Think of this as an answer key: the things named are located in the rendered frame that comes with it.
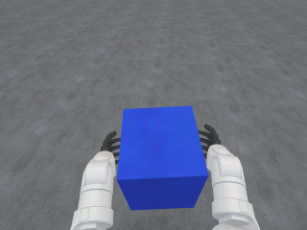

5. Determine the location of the robot right hand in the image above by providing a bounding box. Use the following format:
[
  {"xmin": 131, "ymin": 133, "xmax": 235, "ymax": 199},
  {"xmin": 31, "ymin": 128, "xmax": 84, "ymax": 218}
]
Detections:
[{"xmin": 198, "ymin": 124, "xmax": 221, "ymax": 159}]

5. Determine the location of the robot right forearm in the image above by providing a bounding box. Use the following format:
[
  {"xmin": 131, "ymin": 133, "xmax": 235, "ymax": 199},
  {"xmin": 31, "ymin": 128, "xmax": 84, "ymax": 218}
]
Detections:
[{"xmin": 206, "ymin": 144, "xmax": 260, "ymax": 230}]

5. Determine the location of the robot left hand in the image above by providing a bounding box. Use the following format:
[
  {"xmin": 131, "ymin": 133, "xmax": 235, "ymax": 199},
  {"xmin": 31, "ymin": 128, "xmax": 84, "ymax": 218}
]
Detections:
[{"xmin": 100, "ymin": 131, "xmax": 121, "ymax": 165}]

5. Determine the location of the carton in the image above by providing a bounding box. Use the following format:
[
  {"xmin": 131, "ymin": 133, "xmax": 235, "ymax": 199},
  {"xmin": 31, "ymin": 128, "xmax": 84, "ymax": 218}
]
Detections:
[{"xmin": 116, "ymin": 105, "xmax": 209, "ymax": 211}]

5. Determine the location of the robot left forearm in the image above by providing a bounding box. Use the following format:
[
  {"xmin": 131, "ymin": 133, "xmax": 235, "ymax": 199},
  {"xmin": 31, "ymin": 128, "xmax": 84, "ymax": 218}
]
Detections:
[{"xmin": 70, "ymin": 150, "xmax": 116, "ymax": 230}]

